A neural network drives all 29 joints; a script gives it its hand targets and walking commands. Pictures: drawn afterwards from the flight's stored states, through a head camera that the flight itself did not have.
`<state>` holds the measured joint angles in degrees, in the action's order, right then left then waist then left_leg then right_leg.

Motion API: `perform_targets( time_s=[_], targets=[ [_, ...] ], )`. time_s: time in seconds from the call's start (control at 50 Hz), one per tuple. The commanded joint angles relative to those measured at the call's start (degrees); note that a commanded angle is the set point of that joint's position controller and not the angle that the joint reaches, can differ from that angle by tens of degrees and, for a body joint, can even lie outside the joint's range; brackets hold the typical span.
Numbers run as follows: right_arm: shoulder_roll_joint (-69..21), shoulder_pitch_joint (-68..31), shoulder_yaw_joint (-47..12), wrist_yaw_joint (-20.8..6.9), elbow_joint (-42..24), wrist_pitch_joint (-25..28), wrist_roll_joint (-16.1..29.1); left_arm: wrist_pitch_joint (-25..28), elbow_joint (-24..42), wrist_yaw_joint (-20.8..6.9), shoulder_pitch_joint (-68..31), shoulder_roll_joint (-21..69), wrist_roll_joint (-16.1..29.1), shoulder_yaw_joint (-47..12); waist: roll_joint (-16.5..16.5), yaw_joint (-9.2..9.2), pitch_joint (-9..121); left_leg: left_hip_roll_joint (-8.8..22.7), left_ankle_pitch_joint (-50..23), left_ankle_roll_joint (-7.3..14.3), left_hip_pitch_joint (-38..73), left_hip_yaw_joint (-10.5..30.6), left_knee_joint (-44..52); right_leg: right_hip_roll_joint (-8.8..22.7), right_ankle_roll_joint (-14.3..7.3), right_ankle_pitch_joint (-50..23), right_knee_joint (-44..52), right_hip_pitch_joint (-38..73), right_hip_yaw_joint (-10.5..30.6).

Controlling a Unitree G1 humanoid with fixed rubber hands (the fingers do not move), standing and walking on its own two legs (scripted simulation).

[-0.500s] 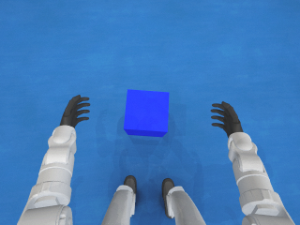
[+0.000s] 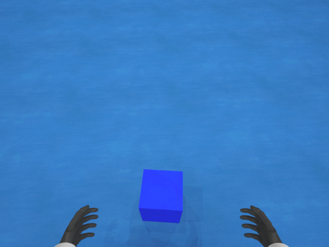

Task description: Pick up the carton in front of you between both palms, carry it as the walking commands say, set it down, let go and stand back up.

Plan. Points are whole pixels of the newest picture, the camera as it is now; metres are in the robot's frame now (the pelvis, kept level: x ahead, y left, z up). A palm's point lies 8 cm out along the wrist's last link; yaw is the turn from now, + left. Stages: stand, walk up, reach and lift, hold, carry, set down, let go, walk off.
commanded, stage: let go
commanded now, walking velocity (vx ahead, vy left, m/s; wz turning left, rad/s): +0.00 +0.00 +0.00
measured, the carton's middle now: (161, 196) +0.46 +0.02 -0.65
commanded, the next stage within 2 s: stand in 0.40 s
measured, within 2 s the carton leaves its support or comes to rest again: neither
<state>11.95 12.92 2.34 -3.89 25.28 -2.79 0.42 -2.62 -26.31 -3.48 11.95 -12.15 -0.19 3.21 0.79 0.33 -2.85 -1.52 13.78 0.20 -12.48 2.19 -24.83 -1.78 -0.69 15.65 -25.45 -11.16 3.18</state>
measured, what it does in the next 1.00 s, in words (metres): shifts its weight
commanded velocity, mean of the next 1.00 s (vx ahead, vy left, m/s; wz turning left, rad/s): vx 0.00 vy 0.00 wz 0.00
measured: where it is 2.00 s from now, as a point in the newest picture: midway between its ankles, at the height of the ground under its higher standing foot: outside the picture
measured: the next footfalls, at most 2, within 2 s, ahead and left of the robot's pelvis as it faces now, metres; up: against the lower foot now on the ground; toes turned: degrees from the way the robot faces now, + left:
none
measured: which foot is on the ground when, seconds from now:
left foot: down 0.00-1.00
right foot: down 0.00-1.00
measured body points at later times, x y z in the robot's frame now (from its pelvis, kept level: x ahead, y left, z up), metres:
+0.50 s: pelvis +0.01 +0.00 +0.00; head +0.01 +0.00 +0.45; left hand +0.15 +0.25 -0.09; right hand +0.16 -0.25 -0.09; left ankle -0.01 +0.12 -0.74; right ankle -0.03 -0.11 -0.74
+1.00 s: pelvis +0.05 -0.01 -0.02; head +0.05 -0.02 +0.44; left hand +0.12 +0.25 -0.13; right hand +0.15 -0.26 -0.14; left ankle -0.01 +0.12 -0.74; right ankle -0.03 -0.11 -0.74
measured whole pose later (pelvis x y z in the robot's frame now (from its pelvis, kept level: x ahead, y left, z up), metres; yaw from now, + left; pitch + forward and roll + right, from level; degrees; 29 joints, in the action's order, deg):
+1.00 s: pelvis +0.05 -0.01 -0.02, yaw +3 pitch +4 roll +0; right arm 14.8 18.2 -0.3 2.0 45.5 2.0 -1.0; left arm 1.5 -41.1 2.1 20.1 -14.1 -0.6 -0.6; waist -0.6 -0.6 5.4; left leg -2.3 22.4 -0.2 -15.5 5.1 -34.0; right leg -1.5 -1.7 24.5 -33.1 -12.4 -0.1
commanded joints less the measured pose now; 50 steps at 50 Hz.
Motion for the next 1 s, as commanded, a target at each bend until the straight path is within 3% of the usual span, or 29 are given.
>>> perform_targets(
  time_s=[0.0, 0.12, 0.32, 0.34, 0.38, 0.4, 0.42, 0.46, 0.5, 0.54, 0.6, 0.82, 0.98],
  targets=[
    [5.27, -2.42, 1.36, -0.15, -5.89, -0.84, -0.3, -1.02, 6.68, -0.44, -2.25, -5.45, 0.21, 0.8, -0.24, -0.24, 2.17, -0.71, -8.13, -1.17, 9.21, -1.65, 3.05, 0.4, 1.47, -8.1, 5.53, -0.8, -1.51],
    [5.38, -2.86, 1.71, -0.26, -5.95, -3.67, -1.08, -3.98, 7.5, -0.92, -2.06, -5.65, 0.0, 0.66, 0.52, -0.11, -1.31, -0.69, -6.94, -1.07, 11.04, -1.68, 2.67, 0.54, 1.12, -6.73, 5.31, -0.13, -1.78],
    [5.3, -2.67, 1.97, -0.29, -6.92, -4.81, -1.42, -5.16, 8.39, -0.64, -1.29, -5.58, -0.69, 1.0, -0.74, -0.38, -0.1, -0.63, -12.23, -1.14, 11.31, -1.34, 1.7, -0.1, 1.24, -11.87, 3.79, 3.44, -1.71],
    [6.83, -4.8, 1.79, 1.34, -9.67, -7.88, -2.62, -3.26, 4.71, 0.4, 2.31, -5.8, 0.1, 1.58, 1.36, -1.34, 3.1, -0.54, -15.53, -0.98, 13.47, -0.75, 0.46, -1.5, 1.7, -12.01, 2.2, 2.9, -2.35],
    [6.13, -2.99, 1.01, 2.51, -9.33, -8.82, -2.05, -2.63, 6.42, 1.07, 1.14, -5.48, 0.38, 0.62, -0.58, -0.79, 2.96, -0.58, -16.98, -1.18, 12.73, -0.64, -0.28, -1.35, 1.58, -11.61, 1.72, 1.38, -2.03],
    [9.11, 2.61, 1.56, 4.23, 1.98, -0.49, -2.43, 0.58, -1.5, 3.68, 2.32, -7.47, -3.5, 0.49, -5.92, -0.01, 0.43, 6.48, 8.46, -2.15, -2.34, 3.22, 4.81, 5.33, 2.89, 7.0, 2.21, -0.3, -0.29],
    [9.72, 2.85, 1.45, 5.11, 2.51, 2.19, -3.53, 2.0, -1.32, 4.73, 3.58, -9.0, -4.23, 0.86, -6.09, -0.68, -3.69, 6.42, 17.31, -1.94, -6.63, 5.98, 6.97, 5.76, 2.6, 10.66, 2.69, -1.92, 2.0],
    [8.11, 0.23, 1.04, 5.06, 4.68, 5.28, -3.48, 4.49, -3.47, 4.77, 3.26, -8.65, -3.22, 0.48, -3.87, -1.2, -2.11, 6.29, 13.48, -1.03, -7.86, 7.61, 4.87, 6.44, 2.14, 8.76, 2.26, -3.87, 3.6],
    [7.37, 0.16, 0.64, 4.49, 6.75, 7.1, -2.64, 6.39, -4.89, 4.5, 2.28, -7.75, -2.23, -0.11, -1.0, -0.74, 4.74, 6.14, 1.65, -0.38, -3.21, 7.35, 1.52, 7.05, 1.44, 1.88, 1.21, -2.95, 4.48],
    [8.17, 0.96, 0.41, 4.35, 8.78, 8.13, -2.35, 7.31, -5.88, 4.41, 2.47, -7.66, -1.89, -0.42, -0.68, -0.62, 8.86, 6.38, -8.9, -0.05, -0.76, 7.48, -1.11, 7.13, 1.2, -5.46, -0.48, -1.69, 4.31],
    [9.07, 2.8, 0.08, 4.67, 11.12, 8.21, -2.13, 7.3, -7.63, 4.59, 4.86, -8.67, -1.33, -0.58, -0.57, -0.69, 10.14, 5.94, -15.8, 0.24, -0.54, 7.31, -3.36, 6.9, 1.01, -12.59, -2.35, -1.0, 3.43],
    [9.04, 6.95, -0.97, 5.64, 15.77, 6.29, -1.5, 5.57, -10.52, 5.52, 9.72, -9.2, -0.55, -1.57, 0.17, -0.68, 8.37, 4.55, -18.74, 0.73, -2.25, 6.26, -6.91, 6.91, -0.14, -25.79, -5.37, -0.43, 1.68],
    [8.83, 7.74, -1.28, 6.22, 18.26, 4.93, -1.38, 4.38, -12.31, 5.96, 10.68, -9.18, -0.41, -1.88, -0.44, -0.85, 6.93, 4.08, -18.13, 0.9, -2.24, 5.97, -7.51, 6.69, -0.92, -26.7, -5.24, 0.37, 0.95]
  ],
)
